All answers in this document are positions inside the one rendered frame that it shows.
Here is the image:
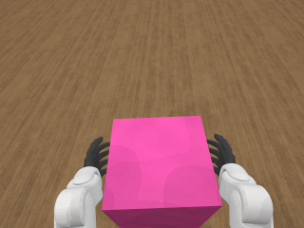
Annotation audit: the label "carton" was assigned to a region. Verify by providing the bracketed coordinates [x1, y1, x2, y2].
[102, 116, 222, 228]

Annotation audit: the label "left robot hand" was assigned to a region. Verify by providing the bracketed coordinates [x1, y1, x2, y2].
[84, 136, 110, 177]

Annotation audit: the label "robot left forearm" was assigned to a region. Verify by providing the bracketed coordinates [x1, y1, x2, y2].
[54, 166, 104, 228]

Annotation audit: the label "right robot hand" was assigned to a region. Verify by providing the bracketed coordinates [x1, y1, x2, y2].
[206, 134, 236, 177]

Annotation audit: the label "robot right forearm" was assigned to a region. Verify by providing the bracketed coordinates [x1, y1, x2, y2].
[218, 163, 274, 228]

